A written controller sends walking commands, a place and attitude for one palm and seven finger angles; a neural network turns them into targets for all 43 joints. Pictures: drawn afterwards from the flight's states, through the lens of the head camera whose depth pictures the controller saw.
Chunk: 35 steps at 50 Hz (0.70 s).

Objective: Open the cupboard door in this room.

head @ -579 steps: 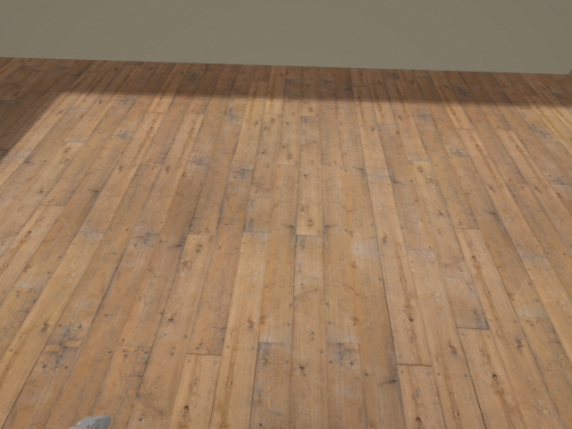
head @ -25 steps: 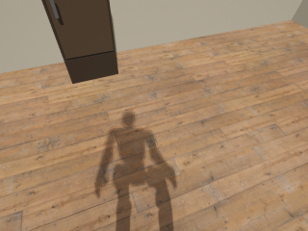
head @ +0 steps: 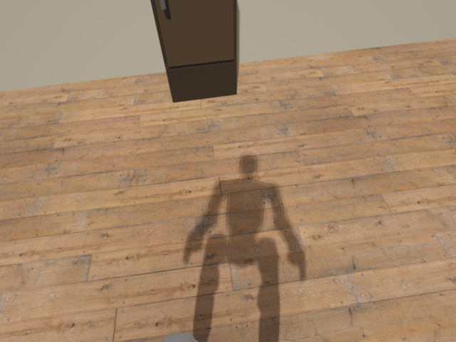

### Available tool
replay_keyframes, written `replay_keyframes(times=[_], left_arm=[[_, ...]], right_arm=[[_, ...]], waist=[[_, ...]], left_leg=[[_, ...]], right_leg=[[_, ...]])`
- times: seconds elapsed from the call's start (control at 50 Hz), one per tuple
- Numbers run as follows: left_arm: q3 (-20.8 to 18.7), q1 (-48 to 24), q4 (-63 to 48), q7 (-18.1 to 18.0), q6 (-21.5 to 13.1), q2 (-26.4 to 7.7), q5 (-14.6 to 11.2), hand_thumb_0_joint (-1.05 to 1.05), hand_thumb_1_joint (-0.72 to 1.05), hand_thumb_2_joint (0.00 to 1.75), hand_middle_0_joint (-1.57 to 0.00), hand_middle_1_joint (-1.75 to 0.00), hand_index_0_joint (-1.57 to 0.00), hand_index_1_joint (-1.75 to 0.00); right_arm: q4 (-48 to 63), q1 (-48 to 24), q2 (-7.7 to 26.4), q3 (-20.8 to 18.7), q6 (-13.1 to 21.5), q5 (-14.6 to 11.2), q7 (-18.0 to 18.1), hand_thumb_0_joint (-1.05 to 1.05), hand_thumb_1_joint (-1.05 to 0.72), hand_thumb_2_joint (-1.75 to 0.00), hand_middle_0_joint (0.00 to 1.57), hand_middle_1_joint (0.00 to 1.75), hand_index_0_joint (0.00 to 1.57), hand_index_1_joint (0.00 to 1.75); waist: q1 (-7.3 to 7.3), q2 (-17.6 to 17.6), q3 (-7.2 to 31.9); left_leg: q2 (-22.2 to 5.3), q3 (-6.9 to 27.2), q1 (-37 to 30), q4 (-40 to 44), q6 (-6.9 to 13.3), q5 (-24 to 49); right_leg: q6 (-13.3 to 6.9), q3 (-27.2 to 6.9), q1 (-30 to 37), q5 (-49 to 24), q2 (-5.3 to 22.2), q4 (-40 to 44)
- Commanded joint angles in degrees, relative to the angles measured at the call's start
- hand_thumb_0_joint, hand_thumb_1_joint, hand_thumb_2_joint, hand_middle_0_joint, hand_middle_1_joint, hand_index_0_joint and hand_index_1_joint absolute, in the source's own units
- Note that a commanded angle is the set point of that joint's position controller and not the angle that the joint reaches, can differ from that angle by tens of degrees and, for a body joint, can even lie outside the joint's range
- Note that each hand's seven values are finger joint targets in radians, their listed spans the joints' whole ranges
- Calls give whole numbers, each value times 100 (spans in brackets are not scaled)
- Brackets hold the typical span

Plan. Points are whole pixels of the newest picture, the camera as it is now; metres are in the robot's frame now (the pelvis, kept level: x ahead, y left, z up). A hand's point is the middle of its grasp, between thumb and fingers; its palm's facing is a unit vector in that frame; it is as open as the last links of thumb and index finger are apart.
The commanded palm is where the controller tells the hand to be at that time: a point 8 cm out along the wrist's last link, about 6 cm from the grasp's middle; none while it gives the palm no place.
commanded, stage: turn or walk to find it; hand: left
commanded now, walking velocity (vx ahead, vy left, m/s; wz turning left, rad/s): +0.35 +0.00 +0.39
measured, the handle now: out of the picture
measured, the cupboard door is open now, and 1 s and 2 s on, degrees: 0 0 0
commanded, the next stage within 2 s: stand and wait in 1.26 s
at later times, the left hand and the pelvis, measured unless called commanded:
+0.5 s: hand (119, 337) +0.15 +0.24 -0.16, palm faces +0.15 -0.97 -0.21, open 7.4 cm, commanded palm none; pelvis +0.10 +0.03 -0.01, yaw +9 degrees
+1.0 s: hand out of the picture +0.14 +0.23 -0.19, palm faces +0.34 -0.93 -0.13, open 7.3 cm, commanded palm none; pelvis +0.26 +0.09 -0.01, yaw +14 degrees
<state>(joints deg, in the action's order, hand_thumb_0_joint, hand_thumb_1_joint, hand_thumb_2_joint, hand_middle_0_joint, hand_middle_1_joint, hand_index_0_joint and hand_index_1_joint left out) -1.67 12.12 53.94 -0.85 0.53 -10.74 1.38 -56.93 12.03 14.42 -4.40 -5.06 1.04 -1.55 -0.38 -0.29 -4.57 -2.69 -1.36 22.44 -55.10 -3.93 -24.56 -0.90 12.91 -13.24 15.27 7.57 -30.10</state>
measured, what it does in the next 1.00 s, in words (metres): walks ahead: left foot, then right foot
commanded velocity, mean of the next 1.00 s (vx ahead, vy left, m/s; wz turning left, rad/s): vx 0.34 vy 0.00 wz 0.15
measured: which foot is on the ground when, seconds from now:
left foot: up 0.00-0.10, down 0.12-0.54, up 0.56-0.94, down 0.96-1.00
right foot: down 0.00-0.12, up 0.14-0.52, down 0.54-0.96, up 0.98-1.00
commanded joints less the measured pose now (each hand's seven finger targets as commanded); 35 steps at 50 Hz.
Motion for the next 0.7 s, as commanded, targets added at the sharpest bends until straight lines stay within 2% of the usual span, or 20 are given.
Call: replay_keyframes(times=[0.0, 0.04, 0.06, 0.08, 0.1, 0.12, 0.16, 0.2, 0.28, 0.32, 0.42, 0.46, 0.48, 0.5, 0.52, 0.54, 0.56, 0.6, 0.64, 0.68], left_arm=[[-427, 370, -146, -62, -119, -1455, 45, 0, 90, 90, -20, -30, -20, -30], [-443, 290, -73, -13, -134, -1463, 41, 0, 90, 90, -20, -30, -20, -30], [-426, 197, -63, 24, -106, -1423, -6, 0, 90, 90, -20, -30, -20, -30], [-381, 138, -160, 71, -85, -1127, -57, 0, 90, 90, -20, -30, -20, -30], [-264, -170, -444, 157, -68, -702, -48, 0, 90, 90, -20, -30, -20, -30], [-204, -751, -686, 195, -88, -708, -3, 0, 90, 90, -20, -30, -20, -30], [-268, -953, -569, 228, -131, -732, 10, 0, 90, 90, -20, -30, -20, -30], [-251, -383, -229, 298, -166, -740, 19, 0, 90, 90, -20, -30, -20, -30], [-166, -346, -146, 246, -144, -623, -29, 0, 90, 90, -20, -30, -20, -30], [-146, -489, -203, 212, -116, -564, -58, 0, 90, 90, -20, -30, -20, -30], [-148, -483, -231, 250, -187, -480, -46, 0, 90, 90, -20, -30, -20, -30], [-199, 243, 41, 258, -247, -545, -17, 0, 90, 90, -20, -30, -20, -30], [-250, 964, 298, 239, -319, -757, 14, 0, 90, 90, -20, -30, -20, -30], [-365, 1768, 527, 166, -412, -1271, 73, 0, 90, 90, -20, -30, -20, -30], [-417, 2192, 626, 105, -411, -1664, 17, 0, 90, 90, -20, -30, -20, -30], [-425, 1760, 550, 82, -411, -1591, -36, 0, 90, 90, -20, -30, -20, -30], [-364, 1202, 426, 67, -406, -1365, -21, 0, 90, 90, -20, -30, -20, -30], [-227, 470, 301, 6, -433, -807, 2, 0, 90, 90, -20, -30, -20, -30], [-165, 406, 353, 1, -475, -582, 22, 0, 90, 90, -20, -30, -20, -30], [-166, 537, 476, 13, -489, -550, 34, 0, 90, 90, -20, -30, -20, -30]], right_arm=[[648, -484, 251, 5, 297, -5, -36, 0, -90, -90, 20, 30, 20, 30], [585, -139, 231, 18, 406, 20, -30, 0, -90, -90, 20, 30, 20, 30], [456, 240, 298, 4, 452, 26, -10, 0, -90, -90, 20, 30, 20, 30], [322, 694, 670, -90, 513, 35, 37, 0, -90, -90, 20, 30, 20, 30], [279, 1100, 1233, -198, 526, 92, 72, 0, -90, -90, 20, 30, 20, 30], [158, 1390, 1416, -218, 555, 78, 122, 0, -90, -90, 20, 30, 20, 30], [153, 975, 968, -82, 632, 48, 193, 0, -90, -90, 20, 30, 20, 30], [206, 593, 668, 31, 759, 26, 213, 0, -90, -90, 20, 30, 20, 30], [38, 887, 648, 25, 831, -20, 246, 0, -90, -90, 20, 30, 20, 30], [-38, 945, 652, 11, 794, -16, 257, 0, -90, -90, 20, 30, 20, 30], [-144, 823, 623, -38, 778, 36, 255, 0, -90, -90, 20, 30, 20, 30], [-199, 716, 625, -41, 760, 41, 259, 0, -90, -90, 20, 30, 20, 30], [-239, 759, 508, -36, 773, 17, 241, 0, -90, -90, 20, 30, 20, 30], [-188, 943, 168, 21, 805, -37, 190, 0, -90, -90, 20, 30, 20, 30], [59, 856, -84, 75, 797, -63, 189, 0, -90, -90, 20, 30, 20, 30], [93, 607, 91, 38, 753, -55, 155, 0, -90, -90, 20, 30, 20, 30], [113, 291, 113, 8, 734, -22, 111, 0, -90, -90, 20, 30, 20, 30], [-35, 341, -10, 0, 669, 35, 53, 0, -90, -90, 20, 30, 20, 30], [-164, 627, -186, 31, 574, 71, 26, 0, -90, -90, 20, 30, 20, 30], [-142, 599, -241, 34, 525, 76, 9, 0, -90, -90, 20, 30, 20, 30]], waist=[[369, 1123, 568], [148, 889, 619], [-68, 516, 641], [-317, -645, 713], [-525, -2165, 342], [-726, -1575, 105], [-445, -1263, -273], [-120, -815, -134], [-125, -611, -2], [-128, -663, -71], [-68, -907, -94], [264, -626, 99], [566, -100, 400], [844, 1204, 904], [841, 2165, 929], [771, 1797, 659], [589, 1339, 152], [161, 490, -126], [-24, 619, 81], [-40, 784, 21]], left_leg=[[-128, -337, 57, 1113, 136, -381], [-29, -580, -719, 2188, 235, -77], [57, -641, -1576, 2893, 285, 366], [-554, 465, -2377, 3642, 576, -228], [-1817, 2431, -2671, 4363, 1080, -1167], [-2284, 3061, -2357, 4688, 1541, -1305], [-1818, 2482, -1722, 4772, 1420, -1092], [-1361, 1590, -1691, 4609, 1262, 76], [-1154, 968, -2230, 4137, 1364, 3075], [-1126, 818, -2174, 3986, 1335, 3758], [-1121, 899, -1446, 3819, 1274, 2478], [-915, 783, -1063, 3164, 1106, 2061], [-572, 548, -722, 2181, 940, 1932], [-37, 81, 215, 449, 689, 813], [448, 126, 1306, -1053, 612, -1094], [101, 531, 1395, -1726, 672, -742], [-83, 515, 1547, -2091, 655, -192], [-402, 419, 1088, -1835, 549, 548], [-411, 156, 651, -1273, 403, 822], [-427, -49, 636, -713, 305, 971]], right_leg=[[-629, -1298, 697, 608, 1594, 1420], [-416, -1041, 270, 1093, 1472, 1122], [-142, -659, -367, 1467, 1220, 680], [202, -270, -1357, 1724, 753, -456], [509, 62, -2762, 1998, -91, -2131], [410, -610, -3231, 1840, 35, -2738], [377, -1046, -3133, 957, 142, -3371], [432, -1012, -2698, 288, 150, -3352], [613, -875, -2582, 197, 17, -2865], [643, -840, -2425, 199, -27, -2495], [494, -651, -1146, 72, -169, -1013], [420, -430, 29, -307, -365, -346], [357, -528, 1026, -393, -337, 44], [24, -1881, 2163, 284, 820, 636], [-425, -4024, 2304, 579, 2040, 1529], [-637, -4395, 1507, 2240, 2126, 2081], [-671, -4294, 721, 3079, 2002, 2318], [-519, -2949, -264, 2200, 1611, 2173], [-351, -1910, -483, 1290, 1188, 2118], [-372, -1500, -471, 962, 1018, 2184]])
